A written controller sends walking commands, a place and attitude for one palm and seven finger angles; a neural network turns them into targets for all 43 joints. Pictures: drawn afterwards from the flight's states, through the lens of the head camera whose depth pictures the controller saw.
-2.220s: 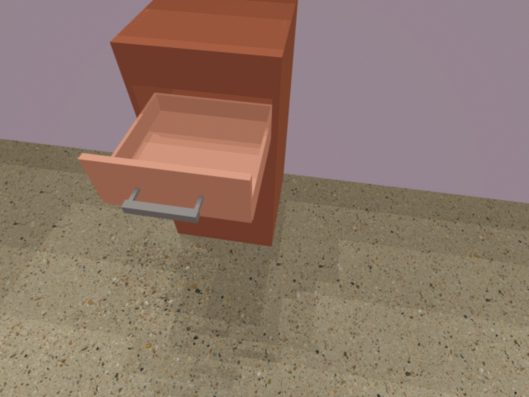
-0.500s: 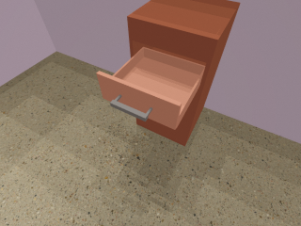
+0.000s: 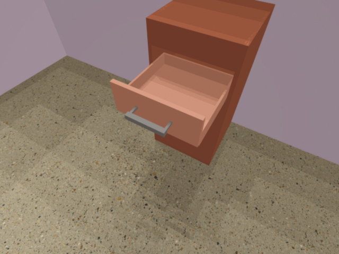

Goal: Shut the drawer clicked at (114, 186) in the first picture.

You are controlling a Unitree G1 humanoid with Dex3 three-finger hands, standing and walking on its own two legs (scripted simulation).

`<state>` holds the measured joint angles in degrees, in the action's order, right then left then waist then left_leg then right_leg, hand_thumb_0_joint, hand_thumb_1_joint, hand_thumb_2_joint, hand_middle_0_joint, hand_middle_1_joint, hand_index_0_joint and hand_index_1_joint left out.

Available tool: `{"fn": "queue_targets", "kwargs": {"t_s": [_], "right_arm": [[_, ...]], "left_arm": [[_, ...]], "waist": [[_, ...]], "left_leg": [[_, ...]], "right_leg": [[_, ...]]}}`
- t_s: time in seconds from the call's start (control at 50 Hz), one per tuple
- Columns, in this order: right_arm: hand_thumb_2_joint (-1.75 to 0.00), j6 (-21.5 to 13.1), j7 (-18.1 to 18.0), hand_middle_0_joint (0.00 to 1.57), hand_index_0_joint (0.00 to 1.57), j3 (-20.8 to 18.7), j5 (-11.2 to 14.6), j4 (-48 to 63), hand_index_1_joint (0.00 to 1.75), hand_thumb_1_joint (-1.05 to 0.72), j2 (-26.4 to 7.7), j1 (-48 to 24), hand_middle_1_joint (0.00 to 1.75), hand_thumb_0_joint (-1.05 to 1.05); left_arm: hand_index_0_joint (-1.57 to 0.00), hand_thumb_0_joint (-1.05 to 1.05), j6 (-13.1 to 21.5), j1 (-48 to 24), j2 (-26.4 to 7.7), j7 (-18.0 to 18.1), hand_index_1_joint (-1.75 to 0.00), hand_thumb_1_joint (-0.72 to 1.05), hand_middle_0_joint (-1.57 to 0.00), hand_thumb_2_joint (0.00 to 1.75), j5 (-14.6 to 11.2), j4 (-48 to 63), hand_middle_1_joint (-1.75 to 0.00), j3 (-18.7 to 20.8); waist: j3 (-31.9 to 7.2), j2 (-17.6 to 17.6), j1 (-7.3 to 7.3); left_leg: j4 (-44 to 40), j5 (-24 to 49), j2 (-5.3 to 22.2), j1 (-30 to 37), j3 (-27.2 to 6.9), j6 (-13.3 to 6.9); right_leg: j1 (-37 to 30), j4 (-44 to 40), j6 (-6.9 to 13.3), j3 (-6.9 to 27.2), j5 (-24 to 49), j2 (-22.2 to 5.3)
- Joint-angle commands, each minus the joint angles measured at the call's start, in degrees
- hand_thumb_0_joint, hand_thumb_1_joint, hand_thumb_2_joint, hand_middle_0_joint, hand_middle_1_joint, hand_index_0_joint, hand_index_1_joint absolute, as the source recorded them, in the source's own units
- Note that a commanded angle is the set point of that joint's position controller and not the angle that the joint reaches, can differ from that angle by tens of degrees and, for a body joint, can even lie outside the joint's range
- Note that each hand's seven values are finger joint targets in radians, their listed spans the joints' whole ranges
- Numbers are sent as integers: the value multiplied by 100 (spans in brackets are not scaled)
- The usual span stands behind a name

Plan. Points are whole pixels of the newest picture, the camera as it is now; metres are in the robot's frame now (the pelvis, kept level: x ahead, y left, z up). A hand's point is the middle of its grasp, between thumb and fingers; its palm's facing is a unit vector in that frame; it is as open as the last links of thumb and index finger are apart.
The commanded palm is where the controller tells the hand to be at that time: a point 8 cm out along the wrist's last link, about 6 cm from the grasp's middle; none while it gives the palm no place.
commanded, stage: turn to face it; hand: left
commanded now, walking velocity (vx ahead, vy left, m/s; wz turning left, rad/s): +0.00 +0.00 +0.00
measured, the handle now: (148, 120) +0.57 +0.11 -0.10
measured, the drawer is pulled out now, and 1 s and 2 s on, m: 0.30 0.30 0.30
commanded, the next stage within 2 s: take the last steps up to it in 0.86 s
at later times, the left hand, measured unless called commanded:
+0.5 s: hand out of the picture +0.09 +0.18 -0.17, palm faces -0.12 -0.94 -0.31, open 7.4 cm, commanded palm none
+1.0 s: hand out of the picture +0.09 +0.09 -0.17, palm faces -0.29 -0.93 -0.21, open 7.4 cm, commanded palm none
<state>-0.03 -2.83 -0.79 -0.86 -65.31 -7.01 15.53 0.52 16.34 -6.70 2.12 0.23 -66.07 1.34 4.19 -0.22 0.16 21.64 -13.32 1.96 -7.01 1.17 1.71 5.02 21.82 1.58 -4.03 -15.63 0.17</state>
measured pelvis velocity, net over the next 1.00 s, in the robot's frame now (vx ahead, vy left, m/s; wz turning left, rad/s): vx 0.00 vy -0.06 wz -0.40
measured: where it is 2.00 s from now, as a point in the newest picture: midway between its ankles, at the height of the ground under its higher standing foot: outside the picture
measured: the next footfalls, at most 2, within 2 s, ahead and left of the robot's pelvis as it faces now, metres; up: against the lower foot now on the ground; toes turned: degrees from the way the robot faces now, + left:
left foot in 1.14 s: +0.10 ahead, +0.05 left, +0.00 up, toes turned -25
right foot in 1.40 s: +0.08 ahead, -0.18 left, +0.00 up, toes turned -27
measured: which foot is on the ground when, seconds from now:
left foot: down 0.00-0.50, up 0.52-1.00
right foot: down 0.00-1.00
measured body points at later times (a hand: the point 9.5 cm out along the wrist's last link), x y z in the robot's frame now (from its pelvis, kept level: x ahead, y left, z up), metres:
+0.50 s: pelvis -0.02 -0.03 -0.02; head +0.03 -0.07 +0.42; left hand +0.10 +0.23 -0.15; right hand -0.04 -0.27 -0.19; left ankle -0.02 +0.14 -0.74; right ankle -0.04 -0.11 -0.74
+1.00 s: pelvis +0.00 -0.06 +0.00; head +0.05 -0.09 +0.45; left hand +0.11 +0.14 -0.15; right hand +0.02 -0.33 -0.15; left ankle +0.05 +0.08 -0.69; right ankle -0.04 -0.11 -0.74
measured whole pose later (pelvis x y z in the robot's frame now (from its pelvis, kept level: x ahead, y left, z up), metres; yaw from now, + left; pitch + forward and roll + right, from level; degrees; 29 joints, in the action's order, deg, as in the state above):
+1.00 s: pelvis +0.00 -0.06 +0.00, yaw -23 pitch +1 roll +1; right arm 3.0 -2.2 -3.4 -0.5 -54.8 -11.2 3.9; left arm -1.2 13.9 -8.6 0.9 1.6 -56.1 4.3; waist 6.2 -0.8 2.3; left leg 49.8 -23.4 0.8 -23.4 -2.1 3.4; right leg 10.5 22.8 6.2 5.8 -12.4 7.0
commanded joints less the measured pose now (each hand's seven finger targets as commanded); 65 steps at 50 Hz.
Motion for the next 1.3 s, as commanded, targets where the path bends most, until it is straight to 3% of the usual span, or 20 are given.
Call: {"fn": "queue_targets", "kwargs": {"t_s": [0.0, 0.22, 0.26, 0.3, 0.32, 0.38, 0.44, 0.46, 0.48, 0.5, 0.54, 0.62, 0.76, 0.88, 1.02, 1.08, 1.12, 1.14, 1.2, 1.28], "right_arm": [[-90, -47, -14, 20, 20, -95, 15, 50, 30, -90, -432, 575, 30, 0], [-90, 103, -114, 20, 20, -406, -1, 539, 30, -90, -832, 208, 30, 0], [-90, 73, -131, 20, 20, -468, -19, 611, 30, -90, -1033, 207, 30, 0], [-90, 19, -145, 20, 20, -514, -74, 630, 30, -90, -1259, 420, 30, 0], [-90, 7, -129, 20, 20, -482, -108, 678, 30, -90, -1262, 387, 30, 0], [-90, -8, -100, 20, 20, -479, -143, 967, 30, -90, -1310, -295, 30, 0], [-90, 61, -43, 20, 20, -509, -117, 1131, 30, -90, -1458, -734, 30, 0], [-90, 79, -15, 20, 20, -525, -47, 1193, 30, -90, -1325, -860, 30, 0], [-90, 105, 25, 20, 20, -444, 12, 1447, 30, -90, -880, -935, 30, 0], [-90, 183, 15, 20, 20, -461, 14, 1465, 30, -90, -1078, -927, 30, 0], [-90, 176, 42, 20, 20, -479, 20, 1342, 30, -90, -1059, -945, 30, 0], [-90, 196, 60, 20, 20, -418, 5, 1190, 30, -90, -950, -838, 30, 0], [-90, 253, 45, 20, 20, -405, 17, 1303, 30, -90, -933, -1112, 30, 0], [-90, 205, 43, 20, 20, -390, 34, 1417, 30, -90, -888, -1243, 30, 0], [-90, 9, 100, 20, 20, -300, 44, 1338, 30, -90, -740, -702, 30, 0], [-90, -154, 110, 20, 20, -278, -1, 1046, 30, -90, -888, 32, 30, 0], [-90, -149, 79, 20, 20, -339, -96, 944, 30, -90, -1425, 361, 30, 0], [-90, -81, 68, 20, 20, -302, -123, 973, 30, -90, -1337, 350, 30, 0], [-90, -110, 44, 20, 20, -159, -109, 878, 30, -90, -1000, 519, 30, 0], [-90, -129, 36, 20, 20, -171, -103, 730, 30, -90, -1077, 672, 30, 0]], "left_arm": [[-20, 0, 61, 403, -623, 37, -30, 90, -20, 90, 26, 145, -30, 104], [-20, 0, -229, -180, -1058, -123, -30, 90, -20, 90, 95, 709, -30, 563], [-20, 0, -242, -302, -944, -156, -30, 90, -20, 90, 100, 869, -30, 579], [-20, 0, -304, -660, -775, -213, -30, 90, -20, 90, 90, 1097, -30, 579], [-20, 0, -335, -762, -766, -237, -30, 90, -20, 90, 98, 1184, -30, 605], [-20, 0, -343, -627, -670, -306, -30, 90, -20, 90, 108, 1258, -30, 593], [-20, 0, -300, 74, -843, -343, -30, 90, -20, 90, 115, 1140, -30, 635], [-20, 0, -249, 514, -1239, -321, -30, 90, -20, 90, 148, 1021, -30, 698], [-20, 0, -181, 655, -1958, -213, -30, 90, -20, 90, 220, 1015, -30, 814], [-20, 0, -209, 626, -1981, -133, -30, 90, -20, 90, 112, 1038, -30, 767], [-20, 0, -235, -166, -1662, -97, -30, 90, -20, 90, 139, 1359, -30, 705], [-20, 0, -136, -278, -1411, -41, -30, 90, -20, 90, 96, 1444, -30, 597], [-20, 0, -120, 21, -1321, -33, -30, 90, -20, 90, 131, 1324, -30, 571], [-20, 0, -103, 56, -1355, -38, -30, 90, -20, 90, 160, 1332, -30, 586], [-20, 0, 7, 61, -1282, -11, -30, 90, -20, 90, 121, 1212, -30, 541], [-20, 0, 57, -107, -1099, -44, -30, 90, -20, 90, 63, 1172, -30, 476], [-20, 0, 76, -140, -758, -113, -30, 90, -20, 90, 57, 1178, -30, 359], [-20, 0, 83, -303, -760, -127, -30, 90, -20, 90, 94, 1212, -30, 329], [-20, 0, 49, -707, -777, -191, -30, 90, -20, 90, 134, 1200, -30, 293], [-20, 0, 59, -694, -645, -226, -30, 90, -20, 90, 93, 1210, -30, 218]], "waist": [[1, 60, -73], [-64, 69, -132], [-158, 641, -149], [-130, 1580, -281], [-97, 1421, -239], [-172, 1055, 73], [-377, 799, 441], [-445, -399, 688], [-305, -2396, 737], [-386, -1852, 664], [-210, -1126, 316], [-796, -384, 143], [-570, -609, 219], [-403, -363, 210], [-763, -305, 126], [-762, 26, -112], [-513, 1366, -163], [-49, 1097, -153], [170, 1014, -159], [-180, 667, -66]], "left_leg": [[-168, 1361, 373, 94, -202, -198], [567, 452, 684, -67, 147, -172], [217, 628, 1153, 275, -266, -387], [-589, 1160, 2216, 276, -1001, -1054], [-611, 1429, 2343, 239, -960, -1211], [-311, 1749, 2103, -101, -114, -975], [767, 1044, 1650, -653, 476, -496], [1889, 242, 1121, -1148, 812, -212], [3652, -2284, 89, -2658, 915, 159], [4434, -2474, 99, -2710, -5, 155], [4852, -1646, 327, -2916, -322, 141], [4517, -930, 243, -2656, -347, 242], [3874, -757, 77, -2578, -407, 248], [3186, -1017, -1, -2325, -397, 182], [1380, -686, -112, -1303, -343, 30], [-205, 209, 69, 326, -493, -165], [-666, 316, 1516, 826, -2228, -1096], [-914, -15, 1740, 375, -2393, -1447], [-859, 1492, 1337, 300, -1923, -1440], [-476, 2490, 930, 340, -1109, -1234]], "right_leg": [[243, -389, 68, 476, 1685, -615], [1150, 375, 289, 1181, 1706, -527], [1645, 1032, 141, 892, 1327, -146], [2235, 2948, -55, 328, -1238, 155], [2410, 3462, -82, 496, -1621, 15], [1954, 3089, -94, 421, -1328, -227], [650, 1352, -95, 11, -231, -106], [48, 233, -53, 399, 793, -275], [-332, -572, 475, 2854, 2335, -1777], [-156, -581, 920, 3264, 2916, -2154], [191, -486, 1131, 2964, 1560, -1687], [-433, -81, 826, 2212, 3044, -1259], [-477, -270, 668, 2255, 3095, -1111], [-348, -323, 1047, 2539, 2968, -1242], [-504, -189, 1016, 2613, 2719, -1192], [569, 193, 541, 2054, 1217, -672], [1842, 1372, 64, 752, -1031, 278], [2104, 2005, -2, 549, -1668, 230], [2316, 2885, 9, 485, -1328, -107], [1599, 1945, 3, 27, -1124, -107]]}}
